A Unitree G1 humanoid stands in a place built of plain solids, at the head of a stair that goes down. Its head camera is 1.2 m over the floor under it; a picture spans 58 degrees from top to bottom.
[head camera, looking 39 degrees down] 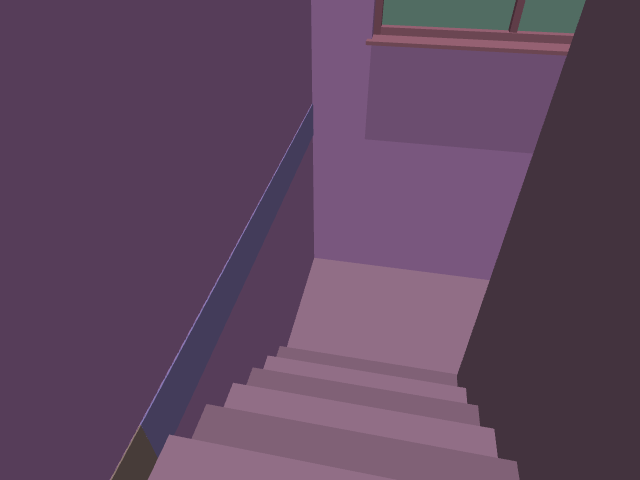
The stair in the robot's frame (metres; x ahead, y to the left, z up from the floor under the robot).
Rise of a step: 0.21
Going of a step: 0.24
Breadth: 1.25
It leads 11 degrees to the right of straight ahead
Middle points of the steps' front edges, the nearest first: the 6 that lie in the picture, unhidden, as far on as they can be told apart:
0.61 -0.06 -0.21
0.84 -0.11 -0.42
1.07 -0.15 -0.63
1.31 -0.20 -0.85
1.54 -0.24 -1.06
1.77 -0.29 -1.27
